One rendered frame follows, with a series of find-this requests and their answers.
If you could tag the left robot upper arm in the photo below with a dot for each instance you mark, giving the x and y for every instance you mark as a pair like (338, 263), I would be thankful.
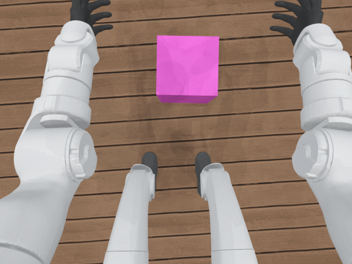
(51, 163)

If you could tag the right robot upper arm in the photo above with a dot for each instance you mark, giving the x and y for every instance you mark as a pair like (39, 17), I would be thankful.
(324, 158)

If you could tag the robot right hand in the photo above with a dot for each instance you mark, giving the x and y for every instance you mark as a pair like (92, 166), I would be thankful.
(307, 14)

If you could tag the robot left thigh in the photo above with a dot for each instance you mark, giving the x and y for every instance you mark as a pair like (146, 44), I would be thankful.
(128, 243)

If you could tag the right robot forearm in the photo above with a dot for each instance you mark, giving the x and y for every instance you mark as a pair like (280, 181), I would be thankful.
(325, 79)

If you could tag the carton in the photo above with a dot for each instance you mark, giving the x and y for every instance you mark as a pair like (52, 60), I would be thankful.
(187, 69)

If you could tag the robot left hand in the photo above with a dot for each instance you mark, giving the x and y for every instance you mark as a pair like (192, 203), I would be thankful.
(81, 10)

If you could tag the left robot foot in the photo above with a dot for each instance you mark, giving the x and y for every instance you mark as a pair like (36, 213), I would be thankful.
(150, 159)

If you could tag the left robot forearm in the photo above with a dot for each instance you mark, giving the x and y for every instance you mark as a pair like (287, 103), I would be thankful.
(67, 82)

